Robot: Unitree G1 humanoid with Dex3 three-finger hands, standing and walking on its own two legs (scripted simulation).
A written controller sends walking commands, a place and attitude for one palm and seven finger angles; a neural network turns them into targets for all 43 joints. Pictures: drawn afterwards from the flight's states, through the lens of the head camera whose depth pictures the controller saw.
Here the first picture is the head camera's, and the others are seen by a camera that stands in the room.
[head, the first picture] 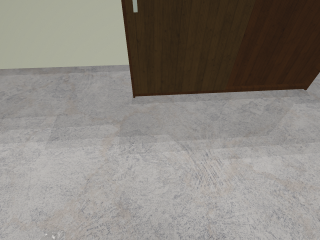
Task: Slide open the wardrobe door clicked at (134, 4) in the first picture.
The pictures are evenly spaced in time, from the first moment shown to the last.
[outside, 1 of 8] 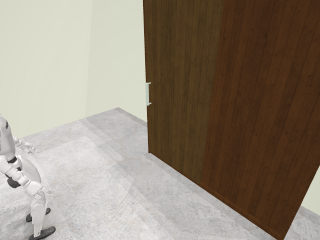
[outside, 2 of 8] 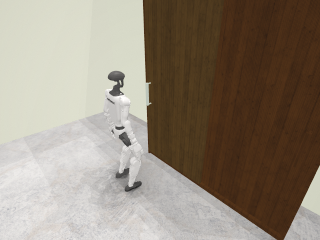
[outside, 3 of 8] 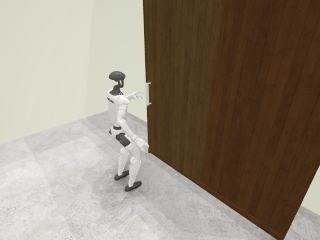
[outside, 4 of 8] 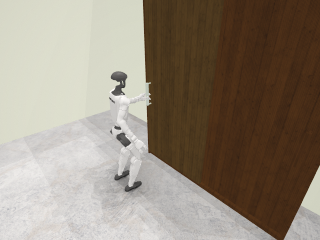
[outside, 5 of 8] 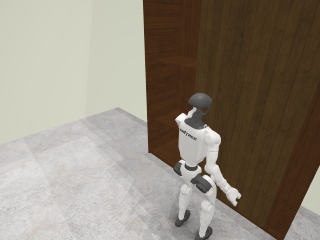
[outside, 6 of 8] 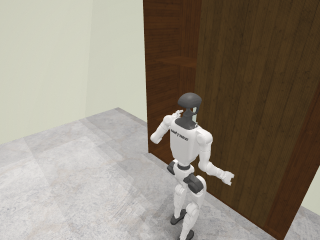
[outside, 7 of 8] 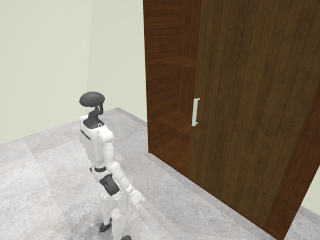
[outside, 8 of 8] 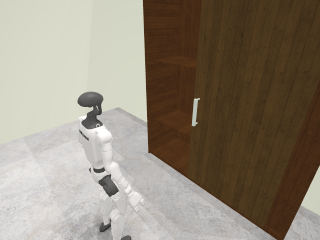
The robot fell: no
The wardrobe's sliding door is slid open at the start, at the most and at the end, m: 0.00 0.70 0.69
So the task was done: yes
